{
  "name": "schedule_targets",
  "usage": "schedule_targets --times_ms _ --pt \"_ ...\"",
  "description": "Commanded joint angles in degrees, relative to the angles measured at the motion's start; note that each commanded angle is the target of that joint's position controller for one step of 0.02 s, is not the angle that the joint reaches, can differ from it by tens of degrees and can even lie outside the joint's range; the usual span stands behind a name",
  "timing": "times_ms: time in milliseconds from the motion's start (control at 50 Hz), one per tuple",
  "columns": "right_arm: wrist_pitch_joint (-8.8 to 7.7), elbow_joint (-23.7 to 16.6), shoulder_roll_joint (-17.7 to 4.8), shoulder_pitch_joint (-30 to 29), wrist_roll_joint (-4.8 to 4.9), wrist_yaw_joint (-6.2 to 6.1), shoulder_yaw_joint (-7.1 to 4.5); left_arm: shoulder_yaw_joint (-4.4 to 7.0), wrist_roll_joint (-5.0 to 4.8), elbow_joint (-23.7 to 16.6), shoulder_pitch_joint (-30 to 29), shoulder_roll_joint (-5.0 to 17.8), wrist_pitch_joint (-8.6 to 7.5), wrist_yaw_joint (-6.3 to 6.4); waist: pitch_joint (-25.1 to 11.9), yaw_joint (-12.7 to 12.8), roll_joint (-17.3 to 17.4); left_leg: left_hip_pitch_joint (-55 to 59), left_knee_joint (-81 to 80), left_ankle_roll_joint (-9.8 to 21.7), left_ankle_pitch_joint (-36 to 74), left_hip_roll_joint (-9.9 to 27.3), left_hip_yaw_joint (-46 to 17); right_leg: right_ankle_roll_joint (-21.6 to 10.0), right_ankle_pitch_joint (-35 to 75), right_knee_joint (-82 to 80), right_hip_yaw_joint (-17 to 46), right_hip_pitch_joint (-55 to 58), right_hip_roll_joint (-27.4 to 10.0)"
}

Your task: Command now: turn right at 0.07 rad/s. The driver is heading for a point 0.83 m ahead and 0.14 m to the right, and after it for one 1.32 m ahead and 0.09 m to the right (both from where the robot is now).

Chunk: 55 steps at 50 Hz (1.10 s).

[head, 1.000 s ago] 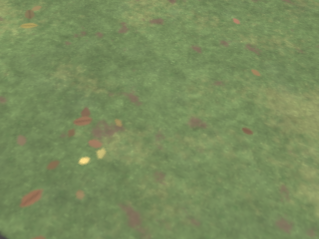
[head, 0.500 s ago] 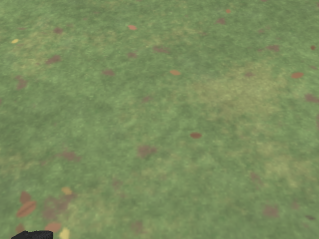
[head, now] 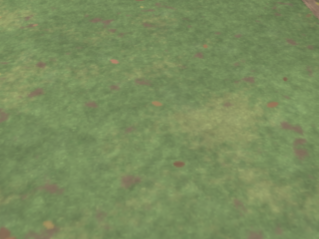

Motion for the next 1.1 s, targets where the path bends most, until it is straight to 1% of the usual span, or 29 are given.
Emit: schedule_targets --times_ms 20,40,80,120,160,200,260,280,300,320,340,360,380,400,440,540,660,700,740,760,780,800,820,840,860,900,980,1080,1100 --pt "-1.76 -3.08 -6.15 -2.17 -0.28 0.14 -1.22 2.44 0.09 -2.69 -1.96 6.87 -0.08 0.69 -2.24 0.07 4.69 -3.07 -7.51 2.44 5.67 3.46 -3.94 -1.42 6.58 -2.88 3.36 4.62 -3.05" --pt "-2.14 -2.69 -5.78 -1.93 -0.22 0.04 -1.04 2.53 0.1 -2.29 -1.32 6.58 0.28 0.79 -1.92 0.23 4.27 -3.35 -7.53 2.21 5.21 3.37 -3.8 -1.59 7.11 -3.21 3.63 4.86 -3.22" --pt "-1.82 -1.02 -8.2 2.57 0.75 -0.35 -1.9 3.32 -0.75 -0.67 1.78 7.5 0.49 0.76 -1.82 -0.54 4.85 -3.38 -9.48 4.46 -20.2 2.9 -5.13 -2.54 -16.59 -0.3 0.13 0.85 0.04" --pt "-2.16 -0.4 -11.81 6.99 1.77 -0.96 -2.93 3.63 -2.26 -2.64 -1.61 7.24 -1.44 0.04 4.56 -2.27 9.68 -0.82 -18.61 10.77 -38.16 12.73 -20.09 -2.66 -19.06 7.65 -3.15 -12.62 -0.04" --pt "-3.36 -0.42 -13.18 6.16 2.3 -1.54 -3.68 3.8 -2.82 -3.76 -4.95 7.2 -3.73 -0.76 7.94 -2.62 11.67 -0.35 -25.39 15.19 -32.36 21.09 -30.41 -3.13 -10.72 17.36 -1.64 -18.13 -4.36" --pt "-4.45 -1.68 -10.95 3.99 2.42 -1.21 -3.12 3.66 -2.84 -3.44 -3.59 6.22 -4.97 -1.28 5.52 -1.19 8.38 4.07 -24.81 13.48 -23.83 19.63 -26.29 -4.2 -11.25 18.21 -0.92 -20.66 -6.59" --pt "-4.46 -2.38 -11.52 0.85 3.5 -0.12 -3.37 3.46 -2.1 -0.63 1.17 5.23 -5.95 -1.92 1.83 1.28 8.38 -1.94 -21.72 10.25 -12.72 11.32 -11.7 -3.2 -5.14 4.16 -6.89 -3.05 -3.36" --pt "-3.1 -0.76 -12.62 1.52 -1.01 1.0 -4.24 3.32 2.38 0.92 6.71 5.17 -4.52 -3.13 0.17 3.67 4.3 -4.6 -18.06 10.24 -16.59 6.93 -6.56 -2.42 -2.82 -3.06 -12.5 6.19 1.54" --pt "-2.57 -0.66 -11.79 0.9 -1.39 1.13 -4.41 3.69 2.51 3.22 12.78 5.36 -4.02 -3.15 0.23 6.32 2.49 -11.56 -12.18 9.99 -18.7 5.06 -4.24 -1.85 0.48 -4.31 -14.95 16.41 3.24" --pt "-2.66 -1.47 -8.6 -1.26 -1.51 1.25 -3.53 4.4 2.3 5.68 21.63 7.42 -4.27 -2.74 -1.58 10.56 -2.48 -21.76 1.19 9.01 -13.62 2.16 -1.12 -2.64 -4.09 -4.51 -8.81 29.09 -0.26" --pt "-3.13 -5.02 -1.47 -7.55 -1.97 1.37 -1.44 5.15 3.39 6.15 30.9 13.08 -5.0 -1.99 -4.03 15.28 -17.25 -32.32 27.58 7.32 -15.95 -3.21 1.38 -5.25 -26.3 -14.02 16.5 32.11 -16.99" --pt "-3.74 -8.52 -0.34 -7.17 -0.56 1.54 -1.04 5.09 3.54 4.01 25.16 15.99 -5.12 -1.4 -0.91 10.31 -15.92 -43.48 35.75 8.09 -11.81 -6.48 -6.9 -11.69 -38.8 -24.95 42.24 26.58 -24.84" --pt "-3.84 -8.7 -3.55 -8.47 -0.49 1.78 -1.58 5.17 2.74 2.88 19.5 15.45 -5.01 -1.01 4.0 6.89 -6.49 -47.69 38.87 8.16 -4.29 -0.18 -8.98 -12.98 -38.34 -24.28 39.15 23.53 -26.76" --pt "-3.99 -7.5 -6.13 -6.87 -0.9 2.44 -2.12 4.55 1.87 2.26 16.48 13.17 -5.5 -1.11 2.81 4.67 -2.11 -44.2 36.83 7.33 0.93 2.14 -7.31 -11.45 -32.06 -22.43 32.08 21.17 -23.49" --pt "-3.52 -5.18 -7.34 -2.71 -2.09 3.73 -2.41 3.45 1.29 2.02 13.91 10.59 -6.17 -1.12 1.6 1.8 -3.97 -35.95 32.74 4.46 4.28 4.34 -3.83 -9.54 -25.03 -25.51 21.39 15.63 -17.62" --pt "-1.84 -7.68 -5.43 -11.48 -1.23 4.72 -1.37 2.95 0.41 5.75 19.36 8.88 -7.15 -1.22 6.77 3.02 -3.3 -36.12 21.99 1.35 13.34 4.06 0.92 -10.52 -7.49 -30.45 8.71 14.38 -13.44" --pt "-2.02 -10.56 -5.0 -19.29 -0.63 4.74 -0.5 2.94 0.18 8.97 21.78 9.98 -7.36 -1.11 9.04 3.78 -3.98 -25.89 5.82 5.34 16.81 2.17 5.76 -9.95 14.36 -33.47 0.0 19.28 -15.25" --pt "-2.03 -10.14 -5.69 -16.72 -0.96 3.85 -0.8 3.09 0.42 9.99 21.24 11.66 -7.11 -0.94 5.98 1.7 -5.44 -17.96 3.73 7.92 11.42 -1.52 8.36 -8.8 40.94 -25.58 -3.53 22.4 -15.4" --pt "-2.25 -5.99 -8.47 -1.36 -1.01 2.36 -2.3 3.84 1.2 11.01 20.43 14.79 -6.23 -0.25 -3.33 -6.05 -8.34 -0.34 4.69 10.09 4.8 -6.28 9.29 -7.56 64.84 -5.19 -5.77 21.83 -15.88" --pt "-2.58 -1.45 -10.84 12.54 -1.36 1.38 -3.51 3.96 1.21 10.54 18.21 15.04 -5.78 0.08 -9.84 -12.65 -6.4 17.04 3.51 11.14 3.79 -4.71 6.62 -6.63 58.4 11.88 -6.89 12.17 -13.42" --pt "-3.0 0.25 -17.17 19.36 -3.09 0.53 -5.21 2.27 -0.23 8.19 21.15 7.83 -5.89 -0.81 -18.03 -11.67 5.82 35.19 -0.13 13.78 -21.04 9.92 -13.88 -5.47 29.01 35.74 -6.89 -7.89 -6.73" --pt "-3.36 0.91 -18.42 19.6 -2.16 1.25 -5.33 1.81 -0.55 6.86 20.93 5.25 -7.22 -1.5 -23.49 -8.55 16.45 37.25 -15.31 15.17 -39.53 19.21 -45.51 -5.77 -10.01 49.03 2.2 -19.28 2.32" --pt "-3.35 0.92 -15.96 12.35 -1.81 1.55 -5.04 2.55 -0.5 5.36 14.94 8.15 -7.45 -1.45 -12.99 -6.46 10.96 30.38 -19.25 14.44 -35.48 17.65 -44.91 -7.22 -5.29 53.29 5.45 -26.76 -0.83" --pt "-3.81 1.04 -11.81 9.19 -1.54 1.54 -4.23 2.47 -0.48 4.65 11.24 8.84 -7.69 -1.5 -5.73 -4.87 3.35 21.73 -17.85 14.52 -24.56 17.03 -34.32 -7.21 -0.08 51.83 3.24 -27.28 -4.51" --pt "-4.35 1.54 -9.21 7.23 -1.5 1.62 -3.57 2.01 0.03 4.56 10.14 7.61 -7.66 -1.77 -2.53 -2.73 -0.1 13.54 -18.7 13.74 -16.27 14.63 -27.45 -7.06 2.21 47.4 2.57 -24.24 -6.86" --pt "-5.25 3.27 -5.76 6.08 -1.1 1.65 -2.25 1.21 1.93 4.41 11.57 4.98 -5.88 -2.67 -0.37 1.72 2.56 3.06 -21.29 12.26 -12.4 10.68 -19.21 -5.64 2.36 42.65 2.61 -18.53 -9.15" --pt "-7.57 5.69 -6.07 9.85 -0.29 1.76 -2.18 0.69 0.79 1.7 3.06 4.36 -3.58 -3.87 7.43 1.35 1.68 -0.34 -27.97 9.42 -1.75 9.27 -6.28 -4.22 9.97 35.82 3.2 -26.86 -8.79" --pt "-8.91 7.72 -4.58 15.24 0.45 1.4 -0.93 -0.27 0.23 -1.82 -9.07 4.34 -4.14 -5.04 9.53 -1.69 -0.88 3.27 -31.65 4.52 27.95 4.86 10.22 -5.84 24.37 14.81 -7.97 -21.83 -4.8" --pt "-9.2 8.19 -6.08 16.4 0.58 0.92 -0.96 -0.85 0.24 -3.03 -10.89 3.13 -4.28 -5.38 9.41 -1.53 0.91 5.21 -32.33 4.19 32.95 7.05 10.62 -6.86 26.82 10.66 -8.68 -19.62 -5.24"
